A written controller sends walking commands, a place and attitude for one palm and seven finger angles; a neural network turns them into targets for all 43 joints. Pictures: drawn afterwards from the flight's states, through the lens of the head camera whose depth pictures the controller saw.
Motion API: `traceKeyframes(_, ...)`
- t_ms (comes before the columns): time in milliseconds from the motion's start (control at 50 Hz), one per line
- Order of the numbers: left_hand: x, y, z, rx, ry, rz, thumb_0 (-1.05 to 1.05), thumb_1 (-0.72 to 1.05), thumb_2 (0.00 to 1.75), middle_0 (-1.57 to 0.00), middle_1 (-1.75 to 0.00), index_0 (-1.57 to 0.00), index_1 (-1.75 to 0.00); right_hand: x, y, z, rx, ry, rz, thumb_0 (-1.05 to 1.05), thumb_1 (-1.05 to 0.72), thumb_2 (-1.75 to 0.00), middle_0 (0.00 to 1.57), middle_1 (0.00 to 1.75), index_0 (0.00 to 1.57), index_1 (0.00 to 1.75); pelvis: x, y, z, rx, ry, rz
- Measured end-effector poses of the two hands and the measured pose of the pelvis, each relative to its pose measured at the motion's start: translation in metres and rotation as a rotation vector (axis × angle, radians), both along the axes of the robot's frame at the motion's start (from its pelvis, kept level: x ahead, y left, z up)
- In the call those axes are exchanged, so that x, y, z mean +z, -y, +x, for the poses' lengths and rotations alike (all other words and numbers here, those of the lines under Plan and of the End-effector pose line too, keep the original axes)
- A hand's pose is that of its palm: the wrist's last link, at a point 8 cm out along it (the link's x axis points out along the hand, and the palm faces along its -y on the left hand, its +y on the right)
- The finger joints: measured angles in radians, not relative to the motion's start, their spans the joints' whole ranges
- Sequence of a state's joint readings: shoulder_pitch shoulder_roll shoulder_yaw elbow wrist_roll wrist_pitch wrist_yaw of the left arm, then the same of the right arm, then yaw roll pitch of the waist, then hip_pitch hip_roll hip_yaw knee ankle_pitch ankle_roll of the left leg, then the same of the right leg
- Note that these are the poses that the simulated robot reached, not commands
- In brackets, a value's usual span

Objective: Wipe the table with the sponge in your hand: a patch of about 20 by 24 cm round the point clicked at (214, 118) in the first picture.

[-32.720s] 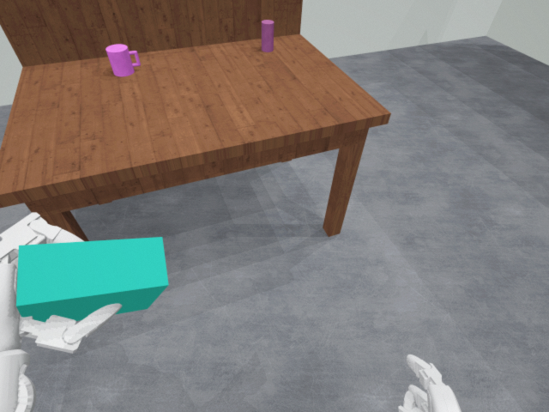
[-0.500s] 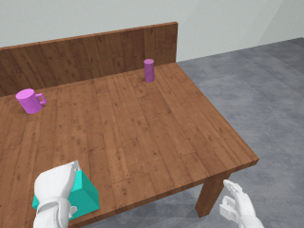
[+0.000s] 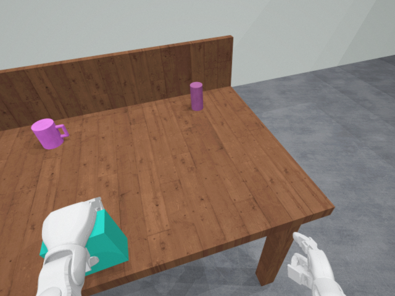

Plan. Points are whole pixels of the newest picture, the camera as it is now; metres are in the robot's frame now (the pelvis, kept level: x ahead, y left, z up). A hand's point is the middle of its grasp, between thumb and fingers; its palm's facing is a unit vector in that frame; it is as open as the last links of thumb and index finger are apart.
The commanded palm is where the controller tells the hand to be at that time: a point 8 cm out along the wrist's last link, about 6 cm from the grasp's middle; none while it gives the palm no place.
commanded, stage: lift the sponge slowly off the table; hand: left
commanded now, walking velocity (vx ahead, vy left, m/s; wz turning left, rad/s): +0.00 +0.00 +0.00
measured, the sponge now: (94, 250) +0.19 +0.27 -0.01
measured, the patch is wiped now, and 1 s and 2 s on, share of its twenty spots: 1.00 1.00 1.00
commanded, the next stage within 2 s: bring the sponge back beside the body in 0.86 s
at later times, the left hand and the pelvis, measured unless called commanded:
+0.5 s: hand (79, 226) +0.20 +0.27 +0.07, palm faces +0.05 -0.13 -0.99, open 9.4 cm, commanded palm +0.17 +0.27 +0.14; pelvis +0.00 +0.00 +0.00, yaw +0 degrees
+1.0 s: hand (77, 218) +0.20 +0.27 +0.09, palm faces +0.06 -0.13 -0.99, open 9.4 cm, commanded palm +0.17 +0.27 +0.16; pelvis +0.00 +0.00 +0.01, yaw +0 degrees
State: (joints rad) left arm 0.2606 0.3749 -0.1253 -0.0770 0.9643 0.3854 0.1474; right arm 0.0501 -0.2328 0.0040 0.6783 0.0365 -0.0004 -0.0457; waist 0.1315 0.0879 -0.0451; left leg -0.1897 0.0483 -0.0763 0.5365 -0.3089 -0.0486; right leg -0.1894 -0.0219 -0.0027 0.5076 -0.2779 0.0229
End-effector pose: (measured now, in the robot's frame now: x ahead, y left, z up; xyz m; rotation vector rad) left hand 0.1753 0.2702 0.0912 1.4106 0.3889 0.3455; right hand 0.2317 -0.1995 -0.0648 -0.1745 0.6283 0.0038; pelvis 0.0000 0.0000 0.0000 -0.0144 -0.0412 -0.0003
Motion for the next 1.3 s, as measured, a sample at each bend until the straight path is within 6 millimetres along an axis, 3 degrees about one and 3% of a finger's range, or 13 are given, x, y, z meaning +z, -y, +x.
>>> traceKeyframes(320, 0.020, -0.002, 0.003, -0.005, 0.019, 0.000, 0.00, -0.46, 1.08, -0.79, -1.40, -0.80, -1.39, 0.005, 0.003, 0.001, 0.003, 0.014, -0.005, 0.02, -0.90, -0.90, 0.21, 0.30, 0.20, 0.30, 0.004, 0.001, -0.001, 0.000, 0.019, 0.002)
traceKeyframes(720, 0.045, -0.013, -0.003, 0.026, 0.048, -0.003, 0.00, -0.46, 1.08, -0.79, -1.39, -0.80, -1.39, 0.015, -0.011, 0.014, 0.046, 0.046, 0.003, 0.02, -0.90, -0.90, 0.21, 0.30, 0.20, 0.30, 0.005, -0.001, -0.003, 0.008, 0.037, 0.002)
traceKeyframes(900, 0.053, -0.002, 0.006, -0.016, 0.068, -0.002, 0.00, -0.46, 1.08, -0.79, -1.39, -0.80, -1.39, 0.016, -0.016, 0.014, 0.058, 0.052, 0.015, 0.02, -0.90, -0.90, 0.21, 0.30, 0.20, 0.30, 0.006, -0.001, -0.005, 0.006, 0.035, 0.004)
traceKeyframes(1300, 0.056, -0.007, 0.005, 0.007, 0.054, 0.006, 0.00, -0.46, 1.08, -0.79, -1.39, -0.80, -1.39, 0.010, 0.001, 0.007, 0.032, 0.029, -0.007, 0.02, -0.90, -0.90, 0.21, 0.30, 0.20, 0.30, 0.006, 0.005, -0.004, 0.007, 0.033, 0.004)
